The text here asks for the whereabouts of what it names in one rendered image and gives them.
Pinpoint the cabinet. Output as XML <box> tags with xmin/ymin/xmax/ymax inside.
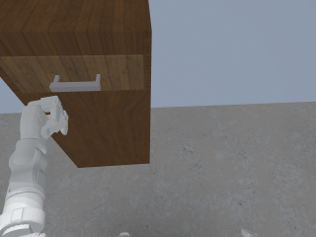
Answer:
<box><xmin>0</xmin><ymin>0</ymin><xmax>152</xmax><ymax>168</ymax></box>

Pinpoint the drawer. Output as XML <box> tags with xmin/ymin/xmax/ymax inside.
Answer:
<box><xmin>0</xmin><ymin>54</ymin><xmax>144</xmax><ymax>93</ymax></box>

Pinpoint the left robot forearm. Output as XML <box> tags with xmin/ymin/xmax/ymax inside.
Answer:
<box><xmin>0</xmin><ymin>137</ymin><xmax>47</xmax><ymax>237</ymax></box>

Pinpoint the handle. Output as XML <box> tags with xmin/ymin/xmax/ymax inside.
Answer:
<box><xmin>49</xmin><ymin>74</ymin><xmax>101</xmax><ymax>93</ymax></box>

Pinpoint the left robot hand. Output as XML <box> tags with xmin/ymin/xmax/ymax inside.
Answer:
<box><xmin>20</xmin><ymin>96</ymin><xmax>68</xmax><ymax>144</ymax></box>

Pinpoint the left robot shin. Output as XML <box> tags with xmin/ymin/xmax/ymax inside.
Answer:
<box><xmin>119</xmin><ymin>232</ymin><xmax>130</xmax><ymax>236</ymax></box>

